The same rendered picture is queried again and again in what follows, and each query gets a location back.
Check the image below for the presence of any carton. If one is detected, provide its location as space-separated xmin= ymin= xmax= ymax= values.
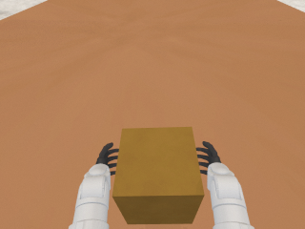
xmin=112 ymin=127 xmax=205 ymax=225

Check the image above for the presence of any left robot forearm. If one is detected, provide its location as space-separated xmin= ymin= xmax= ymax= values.
xmin=69 ymin=163 xmax=111 ymax=229

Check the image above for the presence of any robot right hand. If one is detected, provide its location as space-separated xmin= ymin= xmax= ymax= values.
xmin=195 ymin=141 xmax=221 ymax=175

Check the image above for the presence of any right robot forearm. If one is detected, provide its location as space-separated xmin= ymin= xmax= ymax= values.
xmin=207 ymin=162 xmax=254 ymax=229

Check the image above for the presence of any robot left hand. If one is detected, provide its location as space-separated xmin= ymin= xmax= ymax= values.
xmin=95 ymin=142 xmax=119 ymax=176

